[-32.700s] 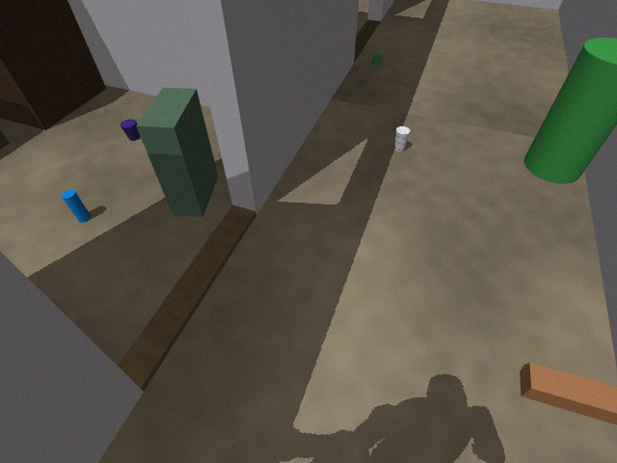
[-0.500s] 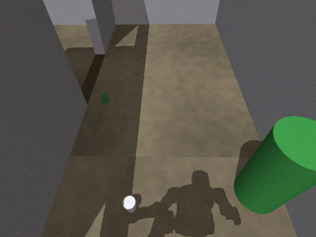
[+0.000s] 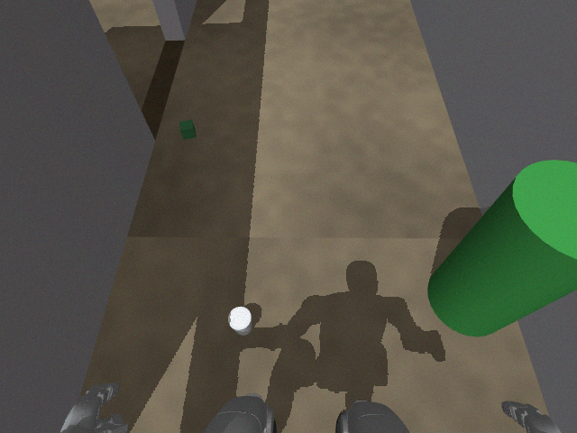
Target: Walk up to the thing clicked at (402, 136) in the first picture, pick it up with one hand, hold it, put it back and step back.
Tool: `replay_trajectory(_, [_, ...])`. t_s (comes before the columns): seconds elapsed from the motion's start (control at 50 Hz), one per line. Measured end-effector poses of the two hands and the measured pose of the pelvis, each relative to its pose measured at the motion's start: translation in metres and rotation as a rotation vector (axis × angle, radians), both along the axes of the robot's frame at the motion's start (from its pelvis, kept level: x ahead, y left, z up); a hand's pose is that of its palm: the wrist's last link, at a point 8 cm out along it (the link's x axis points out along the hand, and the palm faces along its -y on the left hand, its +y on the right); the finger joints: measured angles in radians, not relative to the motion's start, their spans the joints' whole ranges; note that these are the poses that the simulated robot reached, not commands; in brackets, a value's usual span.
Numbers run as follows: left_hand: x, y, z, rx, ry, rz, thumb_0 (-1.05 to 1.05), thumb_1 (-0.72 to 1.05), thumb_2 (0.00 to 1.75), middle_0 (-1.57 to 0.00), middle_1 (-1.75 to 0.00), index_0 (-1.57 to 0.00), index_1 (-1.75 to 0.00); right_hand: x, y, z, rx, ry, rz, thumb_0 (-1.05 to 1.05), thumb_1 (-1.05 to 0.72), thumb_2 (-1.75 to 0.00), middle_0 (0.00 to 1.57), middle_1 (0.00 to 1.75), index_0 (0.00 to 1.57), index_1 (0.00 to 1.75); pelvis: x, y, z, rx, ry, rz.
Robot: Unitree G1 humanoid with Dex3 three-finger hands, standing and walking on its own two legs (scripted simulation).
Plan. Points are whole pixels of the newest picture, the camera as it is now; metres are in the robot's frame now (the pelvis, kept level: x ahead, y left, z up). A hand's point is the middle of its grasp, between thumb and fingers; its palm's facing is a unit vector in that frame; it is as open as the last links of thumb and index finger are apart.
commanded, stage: step back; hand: left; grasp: from the side
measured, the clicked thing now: (241, 323) +0.43 +0.18 -0.70
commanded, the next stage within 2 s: none
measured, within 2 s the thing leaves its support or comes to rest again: neither
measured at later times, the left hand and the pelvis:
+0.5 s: hand out of the picture +0.02 +0.27 -0.16, palm faces -0.11 -0.91 -0.40, open 7.3 cm; pelvis -0.10 +0.01 -0.01, yaw -5 degrees
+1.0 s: hand out of the picture -0.11 +0.30 -0.15, palm faces -0.01 -0.94 -0.35, open 7.3 cm; pelvis -0.24 +0.04 +0.00, yaw +1 degrees
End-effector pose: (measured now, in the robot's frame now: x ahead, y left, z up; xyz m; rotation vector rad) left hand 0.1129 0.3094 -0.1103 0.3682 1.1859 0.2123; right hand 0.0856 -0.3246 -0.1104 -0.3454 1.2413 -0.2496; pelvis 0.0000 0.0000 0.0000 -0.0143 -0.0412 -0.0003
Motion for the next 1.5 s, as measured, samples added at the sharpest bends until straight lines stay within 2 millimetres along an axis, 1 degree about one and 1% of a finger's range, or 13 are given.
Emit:
replay_trajectory(0.1, [0.013, 0.018, -0.013, -0.017, -0.06, -0.018, 0.0, 0.9, 0.9, -0.2, -0.3, -0.21, -0.3, -0.033, 0.015, 0.001, -0.031, 0.023, -0.005, 0.01, -0.9, -0.89, 0.2, 0.3, 0.2, 0.3, -0.013, 0.019, -0.011, 0.001, 0.007, 0.007])
replay_trajectory(0.2, [0.007, 0.018, -0.01, -0.032, -0.077, -0.028, 0.0, 0.91, 0.9, -0.2, -0.3, -0.2, -0.3, -0.067, 0.034, 0.011, -0.033, 0.072, 0.003, 0.01, -0.9, -0.89, 0.2, 0.3, 0.2, 0.3, -0.03, 0.024, 0.0, -0.016, 0.014, 0.007])
replay_trajectory(0.36, [-0.044, 0.016, -0.011, -0.023, 0.003, -0.069, 0.0, 0.91, 0.9, -0.2, -0.3, -0.21, -0.3, -0.082, 0.042, 0.01, -0.022, -0.031, -0.013, 0.01, -0.9, -0.89, 0.21, 0.3, 0.21, 0.3, -0.061, 0.026, 0.001, -0.006, 0.012, -0.054])
replay_trajectory(0.48, [-0.084, 0.009, -0.011, 0.009, 0.008, -0.083, 0.0, 0.91, 0.9, -0.2, -0.3, -0.21, -0.3, -0.1, 0.03, -0.007, 0.008, -0.101, -0.01, 0.01, -0.9, -0.89, 0.21, 0.3, 0.21, 0.3, -0.095, 0.015, -0.011, 0.015, -0.007, -0.089])
replay_trajectory(0.56, [-0.122, -0.001, 0.0, 0.012, 0.002, -0.07, 0.0, 0.91, 0.9, -0.2, -0.3, -0.21, -0.3, -0.119, 0.02, -0.014, 0.028, -0.101, -0.025, 0.01, -0.9, -0.89, 0.21, 0.3, 0.21, 0.3, -0.117, 0.007, -0.01, -0.013, -0.025, -0.064])
replay_trajectory(0.64, [-0.154, -0.002, 0.016, 0.023, 0.001, -0.043, 0.0, 0.9, 0.9, -0.2, -0.3, -0.21, -0.3, -0.143, 0.016, -0.005, 0.036, -0.078, -0.023, 0.01, -0.9, -0.89, 0.21, 0.3, 0.2, 0.3, -0.134, 0.006, 0.002, 0.044, -0.016, -0.077])
replay_trajectory(0.76, [-0.168, 0.007, 0.023, 0.033, -0.062, -0.04, 0.01, 0.9, 0.9, -0.2, -0.3, -0.21, -0.3, -0.188, 0.015, -0.003, -0.006, -0.01, 0.007, 0.01, -0.9, -0.89, 0.2, 0.3, 0.2, 0.3, -0.165, 0.015, 0.004, 0.025, 0.017, -0.036])
replay_trajectory(0.88, [-0.187, 0.028, 0.001, 0.0, -0.139, -0.034, 0.0, 0.9, 0.9, -0.2, -0.3, -0.21, -0.3, -0.223, 0.035, -0.004, -0.045, 0.026, 0.056, 0.01, -0.9, -0.89, 0.2, 0.3, 0.2, 0.3, -0.207, 0.032, -0.011, 0.012, -0.001, 0.019])
replay_trajectory(1.04, [-0.248, 0.038, -0.005, -0.058, -0.069, 0.006, 0.0, 0.91, 0.9, -0.2, -0.3, -0.21, -0.3, -0.262, 0.065, 0.027, -0.044, -0.027, 0.07, 0.01, -0.9, -0.89, 0.21, 0.3, 0.21, 0.3, -0.249, 0.044, 0.007, -0.024, -0.001, -0.002])
replay_trajectory(1.18, [-0.318, 0.048, -0.009, -0.023, 0.024, -0.009, 0.0, 0.91, 0.9, -0.2, -0.3, -0.21, -0.3, -0.272, 0.063, 0.035, -0.053, -0.141, 0.065, 0.01, -0.9, -0.89, 0.21, 0.3, 0.21, 0.3, -0.293, 0.043, 0.006, -0.01, 0.01, -0.061])
replay_trajectory(1.26, [-0.353, 0.044, -0.01, 0.002, 0.074, -0.035, 0.0, 0.91, 0.9, -0.2, -0.3, -0.2, -0.3, -0.291, 0.054, 0.028, -0.043, -0.197, 0.058, 0.01, -0.9, -0.89, 0.21, 0.3, 0.21, 0.3, -0.324, 0.037, 0.0, -0.003, 0.0, -0.097])
replay_trajectory(1.38, [-0.402, 0.026, -0.005, 0.031, 0.066, -0.058, 0.0, 0.91, 0.9, -0.2, -0.3, -0.21, -0.3, -0.344, 0.026, 0.0, -0.017, -0.211, 0.021, 0.01, -0.9, -0.89, 0.21, 0.3, 0.21, 0.3, -0.377, 0.021, -0.015, -0.014, -0.02, -0.117])
replay_trajectory(1.5, [-0.454, 0.011, 0.022, 0.048, 0.057, -0.032, 0.0, 0.91, 0.9, -0.2, -0.3, -0.21, -0.3, -0.419, 0.013, -0.002, 0.017, -0.102, -0.03, 0.01, -0.9, -0.89, 0.21, 0.3, 0.2, 0.3, -0.408, 0.009, 0.002, 0.061, -0.009, -0.107])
